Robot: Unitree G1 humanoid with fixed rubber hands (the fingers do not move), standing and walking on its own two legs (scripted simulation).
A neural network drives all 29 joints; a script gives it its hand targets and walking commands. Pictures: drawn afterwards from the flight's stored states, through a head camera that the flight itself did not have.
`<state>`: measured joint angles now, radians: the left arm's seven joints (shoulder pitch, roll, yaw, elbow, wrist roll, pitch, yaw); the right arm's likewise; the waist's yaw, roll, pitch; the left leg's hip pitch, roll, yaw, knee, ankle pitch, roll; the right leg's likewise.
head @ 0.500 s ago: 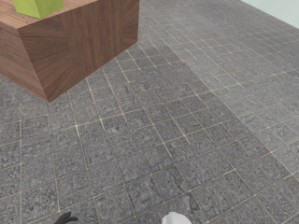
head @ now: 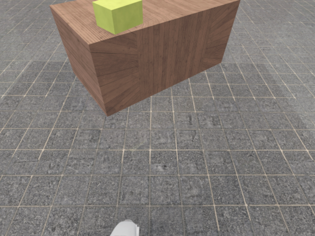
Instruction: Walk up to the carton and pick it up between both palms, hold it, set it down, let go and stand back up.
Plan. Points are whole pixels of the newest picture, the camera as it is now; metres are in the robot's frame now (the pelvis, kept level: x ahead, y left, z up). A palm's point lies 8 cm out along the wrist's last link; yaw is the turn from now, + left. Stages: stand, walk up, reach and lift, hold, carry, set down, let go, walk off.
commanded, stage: walk up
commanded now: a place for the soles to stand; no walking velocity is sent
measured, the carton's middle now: (119, 13) +1.44 +0.38 -0.03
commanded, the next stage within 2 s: none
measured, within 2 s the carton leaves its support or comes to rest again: neither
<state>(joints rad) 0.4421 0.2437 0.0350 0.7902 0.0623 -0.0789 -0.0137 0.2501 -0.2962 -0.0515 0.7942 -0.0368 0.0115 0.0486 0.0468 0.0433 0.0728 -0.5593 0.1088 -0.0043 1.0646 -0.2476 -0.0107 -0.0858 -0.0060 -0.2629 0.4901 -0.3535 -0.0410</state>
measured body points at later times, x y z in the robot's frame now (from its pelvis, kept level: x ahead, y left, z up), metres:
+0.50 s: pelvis +0.27 +0.00 +0.00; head +0.29 +0.04 +0.44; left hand +0.35 +0.28 -0.12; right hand +0.36 -0.24 -0.12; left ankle +0.23 +0.10 -0.73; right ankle +0.42 -0.15 -0.68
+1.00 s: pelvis +0.51 -0.03 -0.01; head +0.53 -0.01 +0.44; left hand +0.38 +0.21 -0.13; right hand +0.73 -0.20 -0.11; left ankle +0.55 +0.13 -0.70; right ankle +0.51 -0.13 -0.73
